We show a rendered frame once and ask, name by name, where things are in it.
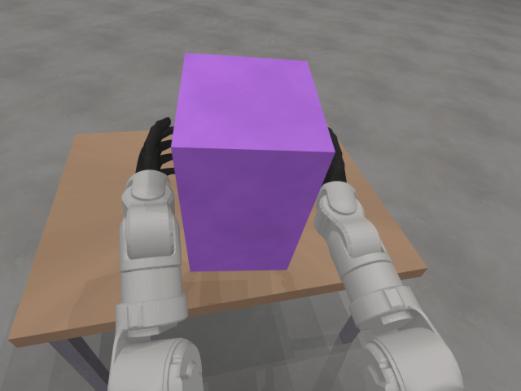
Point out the robot left hand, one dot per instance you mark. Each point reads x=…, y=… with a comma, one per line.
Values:
x=150, y=156

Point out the right robot upper arm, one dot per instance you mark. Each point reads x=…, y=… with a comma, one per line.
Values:
x=414, y=359

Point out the robot right forearm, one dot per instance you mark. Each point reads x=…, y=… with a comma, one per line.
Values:
x=379, y=300

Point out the robot right hand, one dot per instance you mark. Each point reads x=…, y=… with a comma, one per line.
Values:
x=336, y=171

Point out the left robot upper arm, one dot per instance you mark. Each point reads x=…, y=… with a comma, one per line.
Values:
x=158, y=365

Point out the carton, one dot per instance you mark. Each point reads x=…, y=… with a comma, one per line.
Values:
x=251, y=149

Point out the robot left forearm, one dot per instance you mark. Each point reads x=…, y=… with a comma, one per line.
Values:
x=150, y=253

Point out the table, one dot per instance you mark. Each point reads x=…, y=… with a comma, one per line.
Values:
x=74, y=284

